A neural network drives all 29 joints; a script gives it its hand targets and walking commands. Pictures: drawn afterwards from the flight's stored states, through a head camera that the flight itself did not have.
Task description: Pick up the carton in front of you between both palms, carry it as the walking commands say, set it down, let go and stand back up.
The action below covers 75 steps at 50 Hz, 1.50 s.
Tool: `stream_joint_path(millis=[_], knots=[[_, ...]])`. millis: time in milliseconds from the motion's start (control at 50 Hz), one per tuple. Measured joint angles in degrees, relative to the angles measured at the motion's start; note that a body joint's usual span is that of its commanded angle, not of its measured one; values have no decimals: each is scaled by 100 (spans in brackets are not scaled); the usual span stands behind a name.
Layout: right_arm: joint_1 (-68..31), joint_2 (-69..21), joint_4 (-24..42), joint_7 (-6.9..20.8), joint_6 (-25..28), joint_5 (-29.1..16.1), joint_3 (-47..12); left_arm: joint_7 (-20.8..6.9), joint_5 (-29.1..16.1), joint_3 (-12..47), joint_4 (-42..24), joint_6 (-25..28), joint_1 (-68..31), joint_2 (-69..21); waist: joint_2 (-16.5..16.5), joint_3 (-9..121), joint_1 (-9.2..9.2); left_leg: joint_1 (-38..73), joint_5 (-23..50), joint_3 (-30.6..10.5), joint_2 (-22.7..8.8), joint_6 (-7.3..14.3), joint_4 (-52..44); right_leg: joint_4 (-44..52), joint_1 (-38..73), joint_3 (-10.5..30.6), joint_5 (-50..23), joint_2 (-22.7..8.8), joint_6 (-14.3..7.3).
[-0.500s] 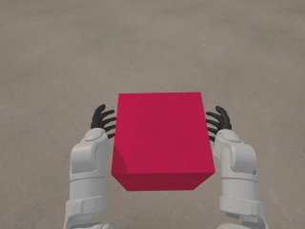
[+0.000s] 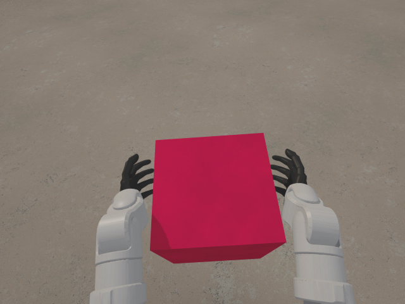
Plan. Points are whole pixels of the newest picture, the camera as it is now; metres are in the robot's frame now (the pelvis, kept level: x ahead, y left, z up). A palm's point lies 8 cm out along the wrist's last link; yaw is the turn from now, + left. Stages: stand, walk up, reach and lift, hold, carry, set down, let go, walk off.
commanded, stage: carry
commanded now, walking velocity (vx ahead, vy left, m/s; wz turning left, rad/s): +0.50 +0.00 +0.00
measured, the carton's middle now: (213, 205) +0.33 +0.01 -0.01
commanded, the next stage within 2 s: none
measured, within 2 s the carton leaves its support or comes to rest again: neither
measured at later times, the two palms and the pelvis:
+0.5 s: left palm (135, 115) +0.54 +0.20 +0.08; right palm (257, 117) +0.52 -0.10 +0.08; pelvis +0.31 +0.06 +0.01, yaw -3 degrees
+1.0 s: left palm (165, 54) +0.84 +0.15 +0.08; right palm (256, 52) +0.84 -0.15 +0.08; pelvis +0.61 +0.00 +0.00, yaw +1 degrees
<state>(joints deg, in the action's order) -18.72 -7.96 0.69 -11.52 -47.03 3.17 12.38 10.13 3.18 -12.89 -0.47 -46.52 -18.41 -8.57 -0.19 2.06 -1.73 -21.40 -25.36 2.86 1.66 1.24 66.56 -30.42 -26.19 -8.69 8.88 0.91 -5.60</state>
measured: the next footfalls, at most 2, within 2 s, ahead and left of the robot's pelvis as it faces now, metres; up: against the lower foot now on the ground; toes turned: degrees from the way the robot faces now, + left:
left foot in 0.38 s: +0.39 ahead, +0.15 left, +0.00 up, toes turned +9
right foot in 0.88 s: +0.74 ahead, -0.09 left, +0.00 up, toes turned -13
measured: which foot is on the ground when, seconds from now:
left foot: up 0.00-0.36, down 0.38-0.92, up 0.94-1.00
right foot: down 0.00-0.42, up 0.44-0.86, down 0.88-1.00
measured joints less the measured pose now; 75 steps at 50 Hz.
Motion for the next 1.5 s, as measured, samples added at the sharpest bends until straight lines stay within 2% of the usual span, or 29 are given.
stream_joint_path(millis=[40, 100, 200, 280, 340, 380, 400, 440, 480, 520, 620, 700, 780, 860, 880, 900, 920, 980, 1020, 1080, 1160, 1240, 1320, 1360, 1400, 1420, 1440, 1460, 1500], knots=[[40, -79, 136, -22, -70, 29, 59, -7, -124, 54, -210, -132, 115, 8, 87, 39, -38, -408, 234, 33, -102, -49, -207, 390, 366, 27, 8, -38, 9], [233, -117, 485, 8, -217, 10, -9, -45, -228, 163, -664, -345, 370, -17, 168, 138, -55, -781, 440, 102, -272, -159, -1151, 938, 892, 89, 22, -115, 45], [758, 3, 1187, 62, -673, -134, -393, -49, -280, 519, -1380, -804, 897, 89, 128, 389, 26, -993, 1249, 247, -500, -298, -2702, 1525, 1697, 194, 224, -189, 184], [1302, 64, 1787, 117, -1139, -253, -642, -96, -291, 743, -1810, -1187, 1332, 126, 72, 579, 114, -915, 1850, 469, -562, -290, -3506, 1709, 2306, 218, 596, -205, 333], [1684, 72, 2173, 172, -1433, -311, -771, -129, -276, 885, -2115, -1439, 1663, 130, 77, 672, 114, -693, 2018, 708, -519, -214, -3940, 1637, 2703, 253, 1008, -225, 471], [1866, 65, 2360, 188, -1567, -310, -854, -138, -250, 946, -2352, -1585, 1879, 123, 113, 688, 92, -378, 1948, 918, -432, -95, -4224, 1162, 2802, 308, 1478, -295, 579], [1927, 59, 2364, 197, -1583, -298, -920, -141, -236, 930, -2442, -1634, 1974, 120, 198, 693, 96, -313, 2170, 982, -377, 68, -4134, 589, 2665, 301, 1769, -412, 611], [2033, 50, 2247, 215, -1600, -265, -1033, -149, -217, 877, -2506, -1729, 2160, 104, 270, 691, 164, -288, 1805, 1083, -357, 268, -3736, -1289, 1889, 427, 1709, -533, 595], [2207, 32, 2253, 237, -1651, -234, -1063, -151, -185, 911, -2529, -1816, 2307, 84, 181, 639, 232, -58, 1495, 1070, -376, 305, -3806, -2872, 1015, 548, 1651, -449, 519], [2411, 11, 2341, 269, -1665, -221, -1046, -188, -140, 999, -2526, -1836, 2412, 68, 115, 598, 291, 264, 1477, 1038, -375, 229, -4100, -3394, 351, 503, 1321, -480, 471], [2600, 5, 2471, 283, -1595, -190, -1061, -285, -15, 1137, -2543, -1707, 2549, 72, 48, 642, 389, 1117, 1421, 960, -328, 195, -4911, -2328, -574, 376, 390, -712, 604], [2570, 13, 2540, 296, -1564, -211, -1098, -288, 14, 1144, -2700, -1675, 2605, 71, 51, 714, 364, 1771, 1257, 906, -310, 92, -5371, -1128, -825, 249, -269, -803, 704], [2545, 20, 2748, 297, -1615, -260, -1134, -221, -72, 1130, -2986, -1739, 2644, 69, 75, 724, 286, 2385, 884, 880, -315, -70, -5548, -368, -799, 33, -642, -762, 652], [2518, 22, 2976, 272, -1720, -281, -1136, -167, -173, 1114, -3169, -1832, 2587, 73, 5, 686, 261, 2881, 264, 809, -403, -307, -5330, 141, -451, -256, -578, -604, 476], [2494, 22, 3019, 251, -1753, -279, -1126, -154, -192, 1104, -3169, -1847, 2535, 75, -33, 659, 253, 2915, -2, 793, -478, -369, -5022, 281, -254, -364, -437, -522, 434], [2446, 27, 3024, 232, -1776, -277, -1082, -144, -207, 1109, -3088, -1834, 2459, 77, -144, 624, 217, 2804, -308, 787, -639, -394, -4446, 224, -167, -428, -616, -429, 327], [2384, 18, 2969, 219, -1788, -270, -1007, -138, -218, 1110, -2931, -1814, 2352, 79, -249, 588, 171, 2445, -224, 699, -811, -362, -3500, -58, -197, -499, -487, -385, 207], [2268, 31, 2840, 207, -1851, -260, -913, -160, -267, 1097, -2678, -1811, 2205, 91, -187, 408, 67, 913, -21, 83, -658, -195, -590, -126, 29, -527, -9, -425, 65], [2285, 29, 2841, 226, -1857, -232, -971, -174, -256, 1076, -2732, -1791, 2299, 78, -138, 325, 37, 113, 350, 36, -629, -78, 81, 255, 367, -517, -30, -414, 146], [2374, 21, 2900, 264, -1790, -164, -1082, -200, -235, 1059, -2879, -1756, 2432, 66, -86, 310, -9, -676, 913, 120, -732, -50, -263, 826, 888, -476, -29, -369, 155], [2439, 23, 3029, 289, -1742, -131, -1132, -211, -234, 1086, -3014, -1732, 2485, 69, -31, 440, -7, -1207, 1497, 249, -875, -184, -1459, 1447, 1557, -406, 51, -320, 234], [2456, 21, 3211, 272, -1794, -152, -1114, -215, -246, 1123, -3124, -1776, 2443, 77, -29, 574, 64, -1339, 2074, 382, -915, -255, -2622, 1850, 2206, -351, 277, -290, 364], [2454, 19, 3282, 234, -1905, -193, -1069, -214, -234, 1152, -3145, -1880, 2404, 82, -41, 631, 130, -1200, 2405, 598, -824, -218, -3409, 1927, 2795, -320, 717, -305, 564], [2437, 17, 3270, 224, -1946, -223, -1046, -198, -213, 1160, -3150, -1932, 2396, 83, -24, 585, 127, -981, 2544, 754, -724, -178, -3761, 1735, 3021, -290, 1063, -352, 695], [2387, 18, 3232, 230, -1966, -243, -1042, -185, -195, 1148, -3178, -1970, 2396, 83, -20, 494, 110, -569, 2787, 955, -602, -79, -4181, 1096, 3078, -264, 1590, -450, 836], [2342, 22, 3100, 232, -1916, -238, -1075, -181, -186, 1088, -3137, -1975, 2351, 91, 103, 454, 148, -527, 2460, 1022, -513, 146, -4045, 453, 2879, -256, 1856, -618, 874], [2260, 31, 2935, 230, -1861, -224, -1101, -185, -179, 1003, -3063, -1987, 2268, 87, 220, 366, 182, -561, 2180, 1074, -459, 291, -3827, -459, 2497, -72, 1898, -699, 901], [2191, 38, 2808, 232, -1821, -226, -1107, -200, -178, 952, -3009, -1998, 2212, 91, 270, 259, 197, -549, 2005, 1102, -453, 366, -3731, -1375, 2048, 159, 2002, -646, 899], [2198, 32, 2732, 263, -1760, -240, -1088, -203, -142, 968, -2975, -1980, 2216, 93, 273, 77, 210, -384, 2041, 1106, -466, 265, -3894, -2529, 1275, 391, 2117, -471, 806]])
